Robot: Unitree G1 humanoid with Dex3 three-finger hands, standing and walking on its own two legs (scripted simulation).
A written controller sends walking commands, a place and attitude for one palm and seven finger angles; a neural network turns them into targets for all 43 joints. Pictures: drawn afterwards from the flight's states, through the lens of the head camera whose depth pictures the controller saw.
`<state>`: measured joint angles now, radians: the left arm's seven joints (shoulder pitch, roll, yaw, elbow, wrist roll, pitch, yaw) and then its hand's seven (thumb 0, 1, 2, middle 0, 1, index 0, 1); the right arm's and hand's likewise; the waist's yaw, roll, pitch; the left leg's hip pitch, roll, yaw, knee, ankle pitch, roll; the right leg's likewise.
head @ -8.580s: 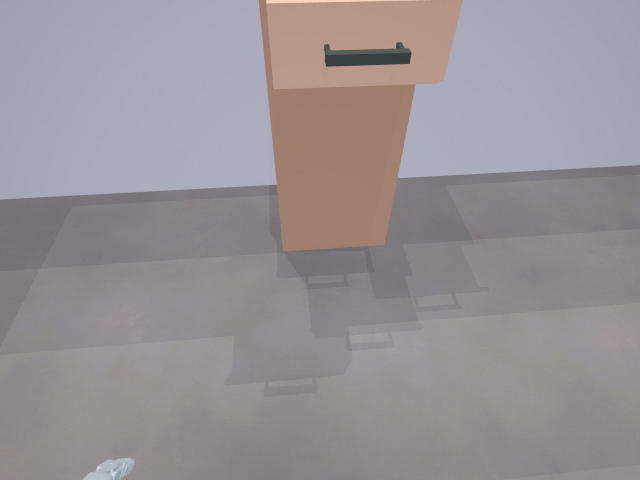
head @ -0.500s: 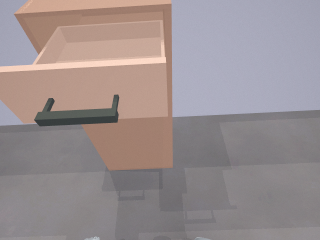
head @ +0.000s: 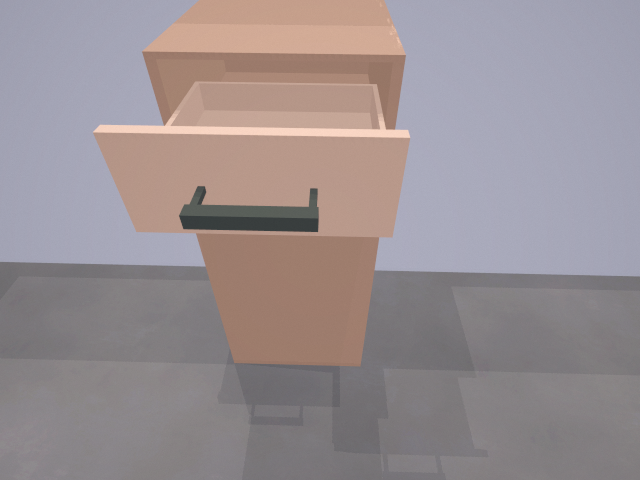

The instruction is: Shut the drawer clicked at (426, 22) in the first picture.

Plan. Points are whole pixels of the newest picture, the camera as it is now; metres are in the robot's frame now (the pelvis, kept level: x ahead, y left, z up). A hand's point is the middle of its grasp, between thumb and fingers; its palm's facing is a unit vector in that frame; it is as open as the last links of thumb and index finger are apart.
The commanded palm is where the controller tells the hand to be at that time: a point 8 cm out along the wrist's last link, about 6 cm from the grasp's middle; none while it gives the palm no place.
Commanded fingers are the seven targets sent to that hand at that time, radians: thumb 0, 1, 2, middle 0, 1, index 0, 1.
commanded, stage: come to a stop and stand still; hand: left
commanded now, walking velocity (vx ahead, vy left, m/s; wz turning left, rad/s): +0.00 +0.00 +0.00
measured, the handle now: (253, 206) +0.40 +0.12 +0.17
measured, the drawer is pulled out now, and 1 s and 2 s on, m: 0.25 0.25 0.25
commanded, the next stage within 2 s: look again from close up in 1.10 s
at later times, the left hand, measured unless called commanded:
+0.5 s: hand out of the picture -0.03 +0.21 -0.16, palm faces +0.04 -0.98 -0.19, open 7.3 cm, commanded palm none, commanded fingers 0.00 0.90 0.90 -0.20 -0.30 -0.20 -0.30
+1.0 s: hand out of the picture -0.11 +0.16 -0.17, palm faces +0.10 -0.99 -0.13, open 7.4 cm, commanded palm none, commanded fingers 0.00 0.90 0.90 -0.20 -0.30 -0.20 -0.30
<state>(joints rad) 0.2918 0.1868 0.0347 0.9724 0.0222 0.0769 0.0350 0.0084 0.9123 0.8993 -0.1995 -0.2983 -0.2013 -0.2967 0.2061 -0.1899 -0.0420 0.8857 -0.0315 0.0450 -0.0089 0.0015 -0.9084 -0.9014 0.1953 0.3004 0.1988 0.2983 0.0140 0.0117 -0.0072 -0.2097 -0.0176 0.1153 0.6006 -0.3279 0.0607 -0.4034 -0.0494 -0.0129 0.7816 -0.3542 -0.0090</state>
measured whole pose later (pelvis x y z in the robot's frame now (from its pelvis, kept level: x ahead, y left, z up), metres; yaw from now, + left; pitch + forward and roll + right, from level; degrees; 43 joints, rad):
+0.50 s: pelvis -0.05 +0.04 +0.01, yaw +1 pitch -3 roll +0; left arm 0.30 0.15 0.01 0.99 0.02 0.03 0.02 0.01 0.92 0.90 -0.20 -0.30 -0.20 -0.30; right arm 0.36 -0.18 -0.02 1.05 -0.02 0.03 -0.02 0.00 -0.91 -0.90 0.20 0.30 0.20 0.30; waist -0.01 0.00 0.02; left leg -0.25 -0.06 0.12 0.43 -0.15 0.11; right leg -0.29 -0.01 -0.01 0.50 -0.23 -0.02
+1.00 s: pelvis -0.07 +0.02 +0.01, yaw +3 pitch -3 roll -1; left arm 0.38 0.11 0.00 1.07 0.02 0.03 0.03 0.01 0.91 0.90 -0.20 -0.30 -0.20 -0.30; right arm 0.26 -0.16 -0.02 1.04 -0.02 0.01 -0.01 0.00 -0.91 -0.90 0.20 0.30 0.20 0.30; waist -0.01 -0.01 0.02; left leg -0.31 -0.03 0.08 0.54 -0.23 0.06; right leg -0.30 0.03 -0.02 0.49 -0.19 -0.02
